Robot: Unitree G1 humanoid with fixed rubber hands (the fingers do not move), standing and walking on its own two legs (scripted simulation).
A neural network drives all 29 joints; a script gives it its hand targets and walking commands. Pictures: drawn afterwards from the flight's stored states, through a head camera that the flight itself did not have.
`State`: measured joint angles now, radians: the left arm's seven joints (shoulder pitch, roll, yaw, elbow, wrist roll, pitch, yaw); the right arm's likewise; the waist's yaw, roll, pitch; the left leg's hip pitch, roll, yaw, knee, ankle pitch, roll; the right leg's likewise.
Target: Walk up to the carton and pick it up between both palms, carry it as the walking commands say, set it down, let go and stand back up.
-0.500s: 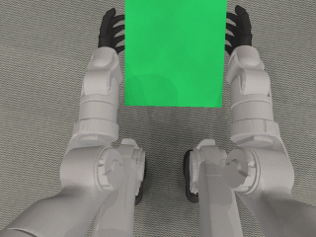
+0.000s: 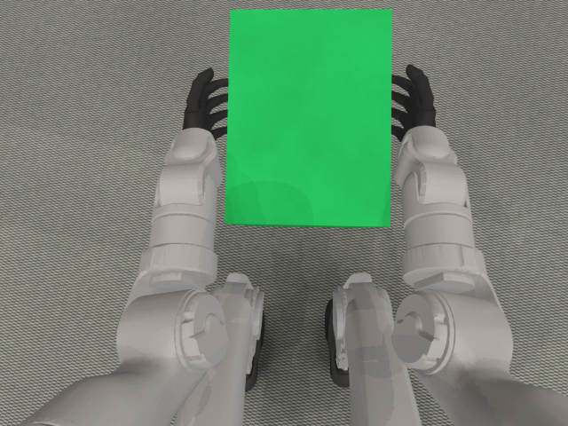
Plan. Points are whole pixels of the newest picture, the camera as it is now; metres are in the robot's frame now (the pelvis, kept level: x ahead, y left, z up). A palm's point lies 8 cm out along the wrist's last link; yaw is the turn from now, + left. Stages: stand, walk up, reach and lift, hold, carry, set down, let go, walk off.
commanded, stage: reach and lift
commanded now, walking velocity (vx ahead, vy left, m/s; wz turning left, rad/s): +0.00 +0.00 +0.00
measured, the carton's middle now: (306, 141) +0.50 -0.02 -0.12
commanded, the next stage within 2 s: none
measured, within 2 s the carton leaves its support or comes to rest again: neither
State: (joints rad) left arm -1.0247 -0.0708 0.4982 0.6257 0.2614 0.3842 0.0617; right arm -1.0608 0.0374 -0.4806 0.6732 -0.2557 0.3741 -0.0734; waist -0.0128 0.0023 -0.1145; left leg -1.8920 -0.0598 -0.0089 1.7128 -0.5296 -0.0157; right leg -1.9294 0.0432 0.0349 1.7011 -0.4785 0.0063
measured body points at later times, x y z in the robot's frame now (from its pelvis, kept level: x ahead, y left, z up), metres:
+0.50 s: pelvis +0.01 +0.00 +0.06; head +0.23 -0.01 +0.45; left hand +0.48 +0.13 +0.01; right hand +0.48 -0.15 +0.01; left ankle +0.10 +0.12 -0.48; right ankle +0.11 -0.11 -0.48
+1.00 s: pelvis +0.03 +0.00 +0.13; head +0.21 -0.01 +0.54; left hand +0.46 +0.13 +0.09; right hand +0.46 -0.15 +0.09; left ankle +0.10 +0.12 -0.48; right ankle +0.11 -0.11 -0.48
